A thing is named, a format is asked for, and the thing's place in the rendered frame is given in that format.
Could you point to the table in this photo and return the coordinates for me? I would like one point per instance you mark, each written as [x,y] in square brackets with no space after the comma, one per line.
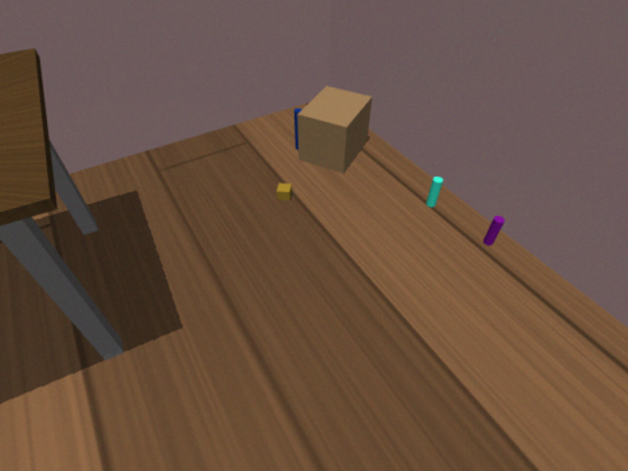
[30,172]

